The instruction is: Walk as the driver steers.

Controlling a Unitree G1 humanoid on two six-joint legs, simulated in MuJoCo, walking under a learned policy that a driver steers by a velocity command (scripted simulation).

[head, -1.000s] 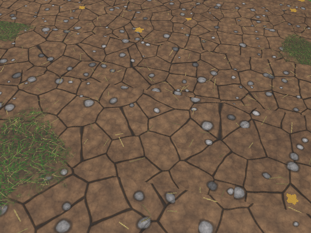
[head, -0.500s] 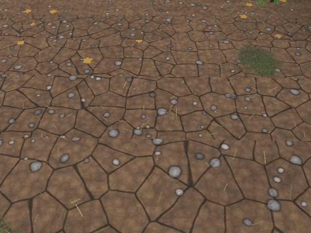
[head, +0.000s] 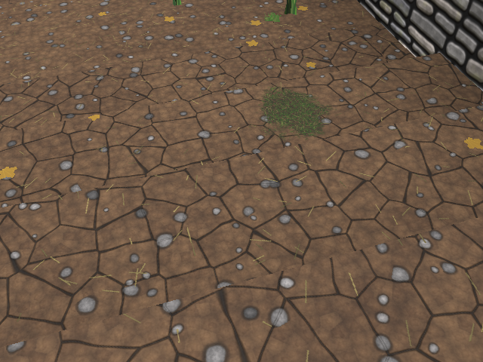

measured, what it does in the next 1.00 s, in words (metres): goes down, turning left: right foot 0.17 m lower, then left foot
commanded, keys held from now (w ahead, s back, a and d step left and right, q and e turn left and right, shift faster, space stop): q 0.68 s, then no key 0.02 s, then e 0.30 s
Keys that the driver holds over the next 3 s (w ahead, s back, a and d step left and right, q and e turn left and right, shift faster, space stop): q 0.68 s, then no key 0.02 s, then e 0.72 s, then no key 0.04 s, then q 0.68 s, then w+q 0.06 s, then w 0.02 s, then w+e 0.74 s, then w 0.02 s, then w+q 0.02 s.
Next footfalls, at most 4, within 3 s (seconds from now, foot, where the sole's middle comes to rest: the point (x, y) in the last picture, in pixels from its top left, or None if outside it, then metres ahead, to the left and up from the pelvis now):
0.20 right None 0.29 -0.13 -0.90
0.58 left None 0.27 0.13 -0.90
0.92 right None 0.35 -0.08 -0.90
1.26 right None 0.38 -0.10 -0.90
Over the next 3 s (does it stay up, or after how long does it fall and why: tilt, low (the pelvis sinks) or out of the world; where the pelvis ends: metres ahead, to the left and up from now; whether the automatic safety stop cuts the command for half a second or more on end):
stays up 0.73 0.07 -0.15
